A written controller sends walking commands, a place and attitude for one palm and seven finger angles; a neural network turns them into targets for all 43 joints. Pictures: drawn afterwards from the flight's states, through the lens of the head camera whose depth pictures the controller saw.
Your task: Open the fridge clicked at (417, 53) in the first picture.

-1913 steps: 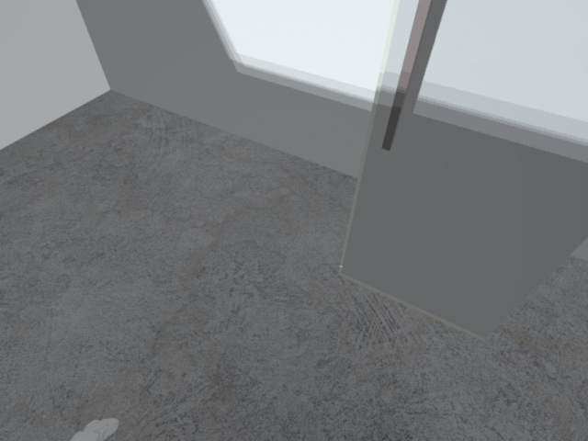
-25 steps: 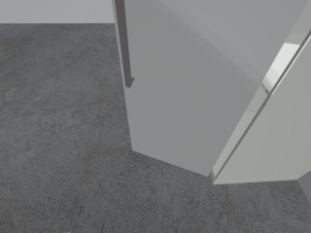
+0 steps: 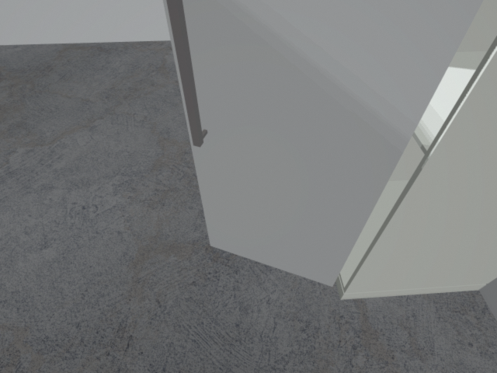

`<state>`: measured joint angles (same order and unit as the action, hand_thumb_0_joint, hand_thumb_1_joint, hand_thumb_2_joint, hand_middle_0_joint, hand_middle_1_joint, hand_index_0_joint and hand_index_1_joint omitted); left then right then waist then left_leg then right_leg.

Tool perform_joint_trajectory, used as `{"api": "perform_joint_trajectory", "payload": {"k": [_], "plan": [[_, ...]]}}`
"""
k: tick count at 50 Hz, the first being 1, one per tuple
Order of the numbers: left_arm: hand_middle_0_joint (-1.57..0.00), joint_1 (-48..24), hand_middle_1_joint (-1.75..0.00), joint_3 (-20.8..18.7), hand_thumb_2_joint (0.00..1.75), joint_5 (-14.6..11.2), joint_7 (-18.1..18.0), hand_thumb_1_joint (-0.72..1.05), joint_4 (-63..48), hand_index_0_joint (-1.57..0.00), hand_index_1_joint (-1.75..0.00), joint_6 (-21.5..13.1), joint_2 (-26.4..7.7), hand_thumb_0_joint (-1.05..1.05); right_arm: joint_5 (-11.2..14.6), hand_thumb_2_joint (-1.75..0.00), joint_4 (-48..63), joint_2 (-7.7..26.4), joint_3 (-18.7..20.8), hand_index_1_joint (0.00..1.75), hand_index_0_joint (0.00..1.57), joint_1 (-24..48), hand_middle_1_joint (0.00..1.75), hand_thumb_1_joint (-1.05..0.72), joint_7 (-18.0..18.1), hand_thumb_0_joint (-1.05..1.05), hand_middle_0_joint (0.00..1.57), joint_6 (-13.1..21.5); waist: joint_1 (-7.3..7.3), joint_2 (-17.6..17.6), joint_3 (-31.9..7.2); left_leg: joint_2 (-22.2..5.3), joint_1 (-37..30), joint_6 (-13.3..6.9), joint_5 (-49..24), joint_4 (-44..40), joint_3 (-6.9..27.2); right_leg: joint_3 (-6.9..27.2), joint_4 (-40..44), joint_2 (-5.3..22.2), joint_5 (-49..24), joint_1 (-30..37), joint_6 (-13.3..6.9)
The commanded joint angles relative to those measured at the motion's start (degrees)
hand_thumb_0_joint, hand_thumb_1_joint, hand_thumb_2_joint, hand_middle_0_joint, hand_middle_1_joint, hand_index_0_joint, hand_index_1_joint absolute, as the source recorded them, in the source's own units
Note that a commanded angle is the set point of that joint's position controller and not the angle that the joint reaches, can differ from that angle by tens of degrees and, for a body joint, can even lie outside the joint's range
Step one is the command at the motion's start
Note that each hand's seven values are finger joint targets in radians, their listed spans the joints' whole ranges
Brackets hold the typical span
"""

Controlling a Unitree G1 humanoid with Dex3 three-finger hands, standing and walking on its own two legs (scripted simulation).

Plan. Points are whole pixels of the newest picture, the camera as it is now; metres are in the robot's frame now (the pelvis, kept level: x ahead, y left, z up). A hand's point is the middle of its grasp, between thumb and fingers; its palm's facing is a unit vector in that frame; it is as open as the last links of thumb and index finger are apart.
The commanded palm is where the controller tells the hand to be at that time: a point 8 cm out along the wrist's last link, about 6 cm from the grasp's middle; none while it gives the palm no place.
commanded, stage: stand and wait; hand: left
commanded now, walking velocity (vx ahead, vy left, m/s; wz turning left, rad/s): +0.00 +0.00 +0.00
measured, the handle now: (191, 75) +0.67 +0.16 +0.14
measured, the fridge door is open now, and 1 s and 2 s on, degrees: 66 66 66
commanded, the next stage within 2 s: none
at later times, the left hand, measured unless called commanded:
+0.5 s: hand out of the picture +0.08 +0.22 -0.16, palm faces -0.04 -0.94 -0.33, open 7.4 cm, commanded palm none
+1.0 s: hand out of the picture +0.08 +0.23 -0.16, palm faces -0.04 -0.94 -0.33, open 7.4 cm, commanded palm none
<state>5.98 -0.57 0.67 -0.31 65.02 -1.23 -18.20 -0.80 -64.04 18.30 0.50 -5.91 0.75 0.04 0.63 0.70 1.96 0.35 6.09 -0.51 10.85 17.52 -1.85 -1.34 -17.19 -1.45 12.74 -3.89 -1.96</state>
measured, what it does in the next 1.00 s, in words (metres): stands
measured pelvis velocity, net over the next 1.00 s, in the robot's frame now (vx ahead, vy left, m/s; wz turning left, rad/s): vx -0.01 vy -0.01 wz -0.02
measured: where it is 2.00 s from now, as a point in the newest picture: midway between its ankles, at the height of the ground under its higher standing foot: outside the picture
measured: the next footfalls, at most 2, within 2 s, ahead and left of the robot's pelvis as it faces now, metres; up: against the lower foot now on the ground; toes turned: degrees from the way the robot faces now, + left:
none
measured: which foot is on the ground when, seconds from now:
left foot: down 0.00-1.00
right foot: down 0.00-1.00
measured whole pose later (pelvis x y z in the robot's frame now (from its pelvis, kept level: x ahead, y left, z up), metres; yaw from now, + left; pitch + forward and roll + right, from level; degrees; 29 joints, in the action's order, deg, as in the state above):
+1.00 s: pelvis -0.01 -0.01 +0.00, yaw -1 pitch -1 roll +0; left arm 5.8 -0.6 0.6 -0.2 65.1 -1.2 -18.2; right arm -0.8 -64.7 18.7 0.5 -7.2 0.8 -0.2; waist 1.1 0.5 2.7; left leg -1.4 5.5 0.7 9.8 16.7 -2.4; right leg -0.7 -15.5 -3.1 10.9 -3.2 -3.2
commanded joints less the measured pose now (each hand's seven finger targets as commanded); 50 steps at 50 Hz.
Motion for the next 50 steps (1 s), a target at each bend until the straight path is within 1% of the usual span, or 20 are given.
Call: {"api": "perform_joint_trajectory", "payload": {"k": [1, 5, 6, 7, 9, 11, 12, 13, 14, 22, 26, 27, 28, 29, 30, 32, 35, 42, 45, 50], "plan": [[-0.2, -2.0, -0.3, -1.9, 0.9, -0.2, -0.6, 0.9, -3.3, -0.2, -0.3, -1.2, -11.6, 0.0, -0.1, -0.9, 2.9, 11.4, 1.9, 0.3, 0.2, 1.4, 0.3, -0.9, 0.8, 0.0, 0.2, 1.4, -0.04, -1.0, -4.4, -7.9, -2.7, -0.8, -14.1, -1.4, 6.1, 6.8, 1.7, 9.0, -18.4, -0.3, -1.1], [-0.2, -1.9, -0.3, -1.9, 0.9, -0.2, -0.6, 0.9, -3.4, -0.2, -0.3, -1.3, -11.6, 0.0, -0.1, -0.9, 2.9, 11.2, 1.8, 0.3, 0.2, 1.4, 0.3, -0.9, 0.8, 0.0, 0.2, 1.3, -0.03, -0.8, -4.3, -7.9, -2.7, -0.7, -13.1, -1.5, 5.8, 7.1, 2.0, 9.1, -18.6, -0.2, -1.1], [-0.2, -1.9, -0.3, -2.0, 0.9, -0.2, -0.6, 0.9, -3.5, -0.2, -0.3, -1.3, -11.6, 0.0, -0.1, -0.9, 2.8, 11.3, 1.8, 0.3, 0.2, 1.3, 0.3, -0.9, 0.8, 0.0, 0.2, 1.4, -0.03, -0.4, -4.5, -7.9, -2.7, -0.7, -13.4, -1.3, 5.7, 7.2, 2.1, 9.2, -19.2, 0.1, -1.1], [-0.2, -1.6, -0.3, -2.2, 0.9, -0.1, -0.7, 0.9, -3.6, -0.2, -0.3, -1.4, -11.9, 0.0, -0.1, -0.9, 3.0, 11.2, 1.9, 0.3, 0.2, 0.9, 0.3, -0.9, 0.8, 0.0, 0.2, 1.4, -0.07, -1.2, -5.4, -7.9, -3.2, -0.7, -14.7, -0.7, 5.7, 7.1, 1.7, 9.2, -21.4, 0.8, -1.0], [-0.2, -1.8, -0.3, -2.1, 0.9, -0.2, -0.8, 0.9, -3.7, -0.2, -0.3, -1.4, -11.8, 0.0, -0.1, -0.9, 2.9, 11.1, 1.9, 0.3, 0.2, 0.8, 0.3, -0.9, 0.9, 0.0, 0.2, 1.4, 0.01, -0.6, -5.6, -8.0, -3.2, -0.5, -15.2, -0.8, 5.4, 7.0, 1.4, 9.4, -23.0, 1.4, -1.0], [-0.2, -1.8, -0.3, -2.1, 0.9, -0.2, -0.8, 0.9, -3.6, -0.2, -0.3, -1.4, -11.7, 0.0, -0.1, -0.9, 2.9, 11.3, 1.9, 0.3, 0.2, 0.7, 0.3, -0.9, 0.9, 0.0, 0.2, 1.3, 0.05, -0.3, -5.4, -8.0, -3.0, -0.4, -14.2, -0.9, 5.4, 7.4, 1.8, 9.3, -22.1, 1.3, -1.0], [-0.2, -1.7, -0.3, -2.3, 0.9, -0.1, -0.8, 0.9, -3.7, -0.2, -0.3, -1.4, -11.8, 0.0, 0.0, -0.9, 3.0, 11.1, 1.9, 0.3, 0.2, 0.8, 0.3, -0.9, 0.9, 0.0, 0.2, 1.3, -0.09, -0.6, -4.5, -7.9, -2.8, -0.5, -14.2, -0.8, 5.4, 7.3, 1.9, 9.2, -22.2, 0.9, -0.9], [-0.2, -1.7, -0.3, -2.2, 0.9, -0.2, -0.8, 0.9, -3.7, -0.2, -0.3, -1.4, -11.8, 0.0, -0.1, -0.9, 2.9, 11.1, 1.9, 0.3, 0.2, 0.6, 0.3, -0.9, 0.9, 0.0, 0.2, 1.3, 0.0, -0.6, -4.9, -8.0, -2.9, -0.4, -13.7, -0.9, 5.3, 7.4, 2.0, 9.4, -22.0, 1.1, -0.9], [-0.2, -1.9, -0.3, -2.1, 0.9, -0.2, -0.7, 0.9, -3.6, -0.2, -0.3, -1.3, -11.7, 0.0, -0.1, -0.9, 2.9, 11.2, 1.9, 0.3, 0.2, 0.9, 0.3, -0.9, 0.9, 0.0, 0.2, 1.2, 0.02, -0.1, -3.9, -8.0, -2.6, -0.3, -12.9, -1.1, 5.2, 7.6, 2.3, 9.3, -21.1, 0.5, -0.9], [-0.2, -1.9, -0.3, -2.3, 0.9, -0.2, -0.7, 0.9, -3.7, -0.2, -0.3, -1.4, -11.9, 0.0, 0.0, -0.9, 3.0, 11.3, 2.0, 0.3, 0.2, 0.4, 0.3, -0.9, 0.9, 0.0, 0.2, 1.1, 0.01, -0.9, -4.1, -8.0, -2.9, -0.3, -12.1, -1.1, 5.1, 7.9, 2.7, 9.0, -20.4, 0.5, -0.7], [-0.2, -2.2, -0.3, -2.2, 0.9, -0.3, -0.7, 0.9, -3.6, -0.2, -0.3, -1.4, -11.8, 0.0, -0.1, -0.9, 2.8, 11.6, 2.0, 0.3, 0.2, 0.2, 0.3, -0.9, 0.9, 0.0, 0.2, 1.1, 0.15, -0.6, -3.8, -8.2, -2.6, -0.3, -11.2, -1.4, 5.0, 8.3, 3.1, 9.0, -19.8, 0.5, -0.7], [-0.2, -1.8, -0.3, -2.3, 0.9, -0.2, -0.8, 0.9, -3.7, -0.2, -0.3, -1.4, -11.9, 0.0, 0.0, -0.9, 2.8, 11.5, 1.9, 0.3, 0.2, -0.2, 0.3, -0.9, 1.0, 0.0, 0.2, 1.1, 0.08, -0.8, -4.8, -8.2, -3.1, -0.3, -12.1, -1.1, 5.0, 8.1, 2.8, 8.9, -20.7, 1.1, -0.7], [-0.2, -2.0, -0.3, -2.2, 0.9, -0.3, -0.7, 0.9, -3.6, -0.2, -0.3, -1.3, -11.9, 0.0, 0.0, -0.9, 2.7, 11.4, 2.0, 0.3, 0.2, 0.1, 0.3, -0.9, 0.9, 0.0, 0.2, 1.1, 0.06, -0.4, -4.2, -8.2, -2.9, -0.3, -11.6, -1.3, 5.0, 7.9, 2.9, 9.1, -20.0, 0.8, -0.7], [-0.2, -2.0, -0.3, -2.1, 0.9, -0.3, -0.7, 0.9, -3.5, -0.2, -0.3, -1.3, -11.9, 0.0, -0.1, -0.9, 2.7, 11.5, 1.9, 0.3, 0.2, 0.0, 0.3, -0.9, 0.9, 0.0, 0.2, 1.1, 0.16, -1.1, -4.2, -8.3, -3.0, -0.3, -11.0, -1.5, 5.1, 8.2, 3.1, 8.9, -19.2, 0.5, -0.8], [-0.2, -2.3, -0.3, -2.2, 0.9, -0.3, -0.7, 0.9, -3.5, -0.2, -0.3, -1.3, -11.8, 0.0, -0.1, -0.9, 2.7, 11.5, 2.0, 0.3, 0.2, 0.1, 0.3, -0.9, 0.9, 0.0, 0.2, 1.1, 0.15, -0.5, -3.7, -8.3, -2.6, -0.2, -10.8, -1.6, 5.0, 8.2, 3.2, 8.9, -19.0, 0.4, -0.8], [-0.2, -2.1, -0.3, -2.2, 0.9, -0.2, -0.7, 0.9, -3.5, -0.2, -0.3, -1.3, -11.9, 0.0, 0.0, -0.9, 2.7, 11.5, 2.0, 0.3, 0.2, 0.0, 0.3, -0.9, 0.9, 0.0, 0.2, 1.0, 0.09, -1.3, -3.7, -8.2, -2.7, -0.3, -10.7, -1.6, 5.1, 8.1, 3.3, 8.7, -18.3, 0.1, -0.7], [-0.2, -2.2, -0.3, -2.1, 0.9, -0.3, -0.6, 0.9, -3.4, -0.2, -0.3, -1.2, -11.8, 0.0, -0.1, -0.9, 2.5, 11.7, 1.9, 0.3, 0.2, 0.3, 0.3, -0.9, 0.8, 0.0, 0.2, 1.0, 0.05, -0.6, -2.8, -8.3, -2.4, -0.3, -9.3, -2.1, 5.2, 8.3, 3.8, 8.8, -16.0, -0.5, -0.8], [-0.2, -2.4, -0.3, -2.1, 0.9, -0.2, -0.5, 0.9, -3.4, -0.2, -0.3, -1.3, -11.9, 0.0, -0.1, -0.9, 2.5, 11.8, 1.9, 0.3, 0.2, 0.2, 0.3, -0.9, 0.8, 0.0, 0.2, 1.1, 0.11, -1.0, -3.1, -8.3, -2.6, -0.4, -9.2, -2.2, 5.3, 8.5, 3.9, 8.5, -14.7, -0.9, -0.9], [-0.2, -2.4, -0.3, -2.0, 0.9, -0.2, -0.5, 0.9, -3.4, -0.2, -0.3, -1.3, -11.9, 0.0, -0.1, -0.9, 2.3, 11.8, 1.9, 0.3, 0.2, 0.2, 0.3, -0.9, 0.8, 0.0, 0.2, 1.2, 0.08, -0.1, -4.0, -8.4, -2.6, -0.4, -10.2, -2.3, 5.5, 8.6, 3.6, 8.7, -15.8, 0.0, -1.0], [-0.2, -2.5, -0.3, -2.0, 0.9, -0.2, -0.5, 0.9, -3.3, -0.2, -0.3, -1.2, -12.0, 0.0, -0.1, -0.9, 2.3, 11.9, 1.9, 0.3, 0.2, 0.5, 0.3, -0.9, 0.7, 0.0, 0.2, 1.1, 0.08, -0.6, -2.8, -8.3, -2.3, -0.3, -8.4, -2.5, 5.5, 8.6, 4.2, 8.6, -13.5, -1.1, -0.9]]}}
